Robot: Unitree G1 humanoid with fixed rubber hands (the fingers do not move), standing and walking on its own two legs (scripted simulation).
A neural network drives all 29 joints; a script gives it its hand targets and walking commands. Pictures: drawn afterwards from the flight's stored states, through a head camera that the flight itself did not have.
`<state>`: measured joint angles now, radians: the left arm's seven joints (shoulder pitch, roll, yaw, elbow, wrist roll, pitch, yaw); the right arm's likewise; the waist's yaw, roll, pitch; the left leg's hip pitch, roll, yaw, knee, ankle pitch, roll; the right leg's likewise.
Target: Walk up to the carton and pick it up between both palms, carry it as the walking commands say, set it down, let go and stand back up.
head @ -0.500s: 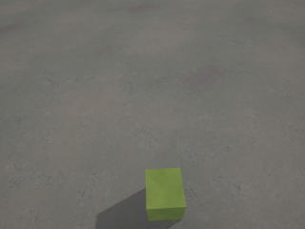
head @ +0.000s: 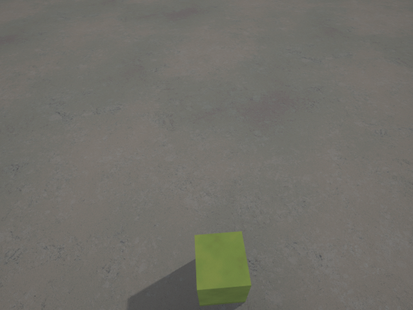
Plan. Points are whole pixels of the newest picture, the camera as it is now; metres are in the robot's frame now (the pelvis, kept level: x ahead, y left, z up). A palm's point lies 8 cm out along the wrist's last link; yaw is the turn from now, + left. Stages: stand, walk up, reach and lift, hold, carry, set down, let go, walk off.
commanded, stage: reach and lift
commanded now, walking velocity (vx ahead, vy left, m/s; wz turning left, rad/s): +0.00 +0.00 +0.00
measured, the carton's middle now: (220, 269) +0.43 -0.01 -0.65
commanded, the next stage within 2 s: none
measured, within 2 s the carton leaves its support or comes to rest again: neither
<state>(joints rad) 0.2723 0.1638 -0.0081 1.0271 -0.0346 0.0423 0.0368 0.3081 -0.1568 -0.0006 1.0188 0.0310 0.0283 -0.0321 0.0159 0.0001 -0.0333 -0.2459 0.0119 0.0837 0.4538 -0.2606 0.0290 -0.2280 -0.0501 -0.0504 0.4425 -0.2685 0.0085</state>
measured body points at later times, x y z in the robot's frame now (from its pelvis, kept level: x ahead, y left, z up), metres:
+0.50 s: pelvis -0.04 -0.03 -0.05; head +0.07 -0.02 +0.39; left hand +0.14 +0.21 -0.17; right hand +0.17 -0.22 -0.17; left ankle -0.02 +0.10 -0.74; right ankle -0.02 -0.14 -0.74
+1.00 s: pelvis -0.12 -0.03 -0.10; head +0.08 -0.03 +0.30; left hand +0.27 +0.20 -0.19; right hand +0.30 -0.21 -0.19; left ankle -0.02 +0.10 -0.74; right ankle -0.02 -0.14 -0.74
